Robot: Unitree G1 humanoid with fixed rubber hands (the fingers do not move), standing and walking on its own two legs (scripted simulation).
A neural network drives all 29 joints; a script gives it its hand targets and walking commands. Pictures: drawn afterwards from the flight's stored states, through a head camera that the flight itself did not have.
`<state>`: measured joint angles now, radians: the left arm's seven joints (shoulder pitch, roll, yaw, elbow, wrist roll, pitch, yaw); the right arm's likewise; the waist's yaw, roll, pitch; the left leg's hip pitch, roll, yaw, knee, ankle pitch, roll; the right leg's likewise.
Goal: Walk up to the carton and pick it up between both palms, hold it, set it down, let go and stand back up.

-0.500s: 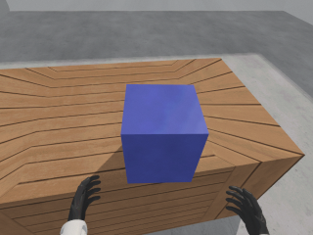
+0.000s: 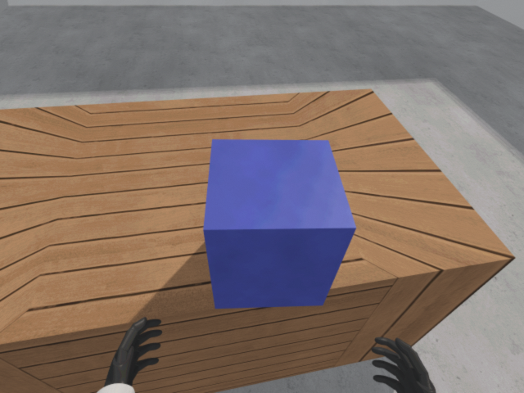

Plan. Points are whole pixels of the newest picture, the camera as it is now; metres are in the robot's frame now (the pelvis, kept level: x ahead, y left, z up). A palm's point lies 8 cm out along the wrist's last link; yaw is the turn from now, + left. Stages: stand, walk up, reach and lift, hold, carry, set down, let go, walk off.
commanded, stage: set down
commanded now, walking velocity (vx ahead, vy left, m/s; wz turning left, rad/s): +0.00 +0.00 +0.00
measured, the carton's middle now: (270, 226) +0.39 +0.03 +0.01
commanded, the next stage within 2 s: let go in 1.44 s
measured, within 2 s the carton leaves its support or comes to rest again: neither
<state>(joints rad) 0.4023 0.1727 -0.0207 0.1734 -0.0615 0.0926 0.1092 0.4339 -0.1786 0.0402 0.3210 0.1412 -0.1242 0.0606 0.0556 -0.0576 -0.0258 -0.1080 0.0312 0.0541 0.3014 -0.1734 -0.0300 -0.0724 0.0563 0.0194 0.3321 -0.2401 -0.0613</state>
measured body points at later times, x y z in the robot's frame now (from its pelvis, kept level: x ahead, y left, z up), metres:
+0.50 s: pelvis +0.00 +0.01 +0.00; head +0.00 +0.02 +0.45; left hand +0.16 +0.22 -0.07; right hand +0.18 -0.20 -0.07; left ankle -0.01 +0.14 -0.75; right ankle -0.04 -0.08 -0.75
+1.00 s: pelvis -0.04 +0.01 +0.00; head -0.02 +0.02 +0.45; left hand +0.14 +0.22 -0.09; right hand +0.14 -0.21 -0.09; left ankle -0.01 +0.14 -0.75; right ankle -0.04 -0.08 -0.75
